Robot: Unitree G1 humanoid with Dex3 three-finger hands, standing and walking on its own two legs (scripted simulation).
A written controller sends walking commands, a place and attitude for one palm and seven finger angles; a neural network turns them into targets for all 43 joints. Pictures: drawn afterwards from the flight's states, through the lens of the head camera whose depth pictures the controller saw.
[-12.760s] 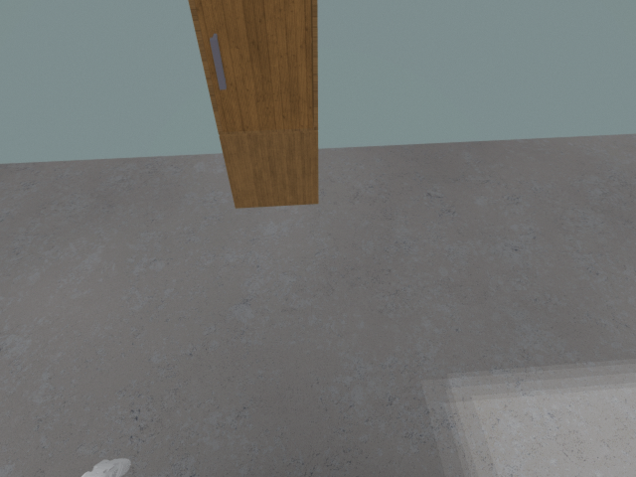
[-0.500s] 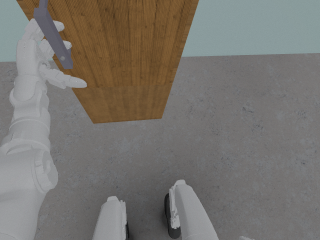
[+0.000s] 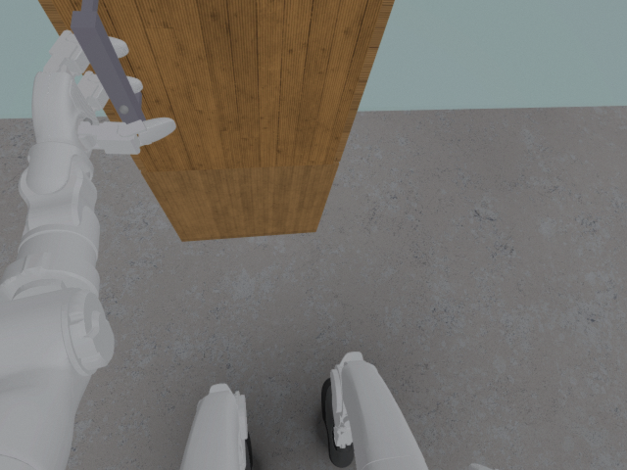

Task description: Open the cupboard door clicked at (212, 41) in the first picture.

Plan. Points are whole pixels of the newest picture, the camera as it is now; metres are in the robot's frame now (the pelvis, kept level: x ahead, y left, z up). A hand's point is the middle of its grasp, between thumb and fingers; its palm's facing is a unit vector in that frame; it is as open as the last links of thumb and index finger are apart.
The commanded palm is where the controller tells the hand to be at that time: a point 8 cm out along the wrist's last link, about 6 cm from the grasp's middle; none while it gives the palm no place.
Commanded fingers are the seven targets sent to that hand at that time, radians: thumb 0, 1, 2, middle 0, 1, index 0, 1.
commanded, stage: close the thumb around the handle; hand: left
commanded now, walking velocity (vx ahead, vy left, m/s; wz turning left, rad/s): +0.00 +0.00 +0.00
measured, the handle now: (116, 68) +0.58 +0.18 +0.06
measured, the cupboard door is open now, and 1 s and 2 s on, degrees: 0 20 48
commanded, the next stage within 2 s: pull the door open along its arc in 0.38 s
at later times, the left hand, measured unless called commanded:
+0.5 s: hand (141, 112) +0.54 +0.15 +0.04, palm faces -0.02 -1.00 -0.02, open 5.5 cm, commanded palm +0.51 +0.20 +0.05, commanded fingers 0.00 0.90 0.90 -0.40 -1.35 -0.40 -1.35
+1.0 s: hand (175, 186) +0.43 +0.11 +0.05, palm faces +0.26 -0.96 +0.10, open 5.8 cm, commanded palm +0.37 +0.15 +0.05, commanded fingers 0.00 0.90 0.90 -0.40 -1.35 -0.40 -1.35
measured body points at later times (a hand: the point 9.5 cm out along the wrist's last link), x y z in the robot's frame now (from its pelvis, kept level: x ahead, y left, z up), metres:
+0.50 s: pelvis +0.00 +0.00 +0.00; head +0.17 +0.02 +0.41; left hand +0.53 +0.21 +0.05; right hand +0.02 -0.26 -0.11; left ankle +0.00 +0.11 -0.61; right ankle +0.08 -0.14 -0.61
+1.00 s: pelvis +0.02 +0.00 +0.03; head +0.15 +0.01 +0.46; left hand +0.41 +0.16 +0.04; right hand +0.11 -0.25 -0.09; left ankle +0.00 +0.11 -0.61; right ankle +0.08 -0.14 -0.61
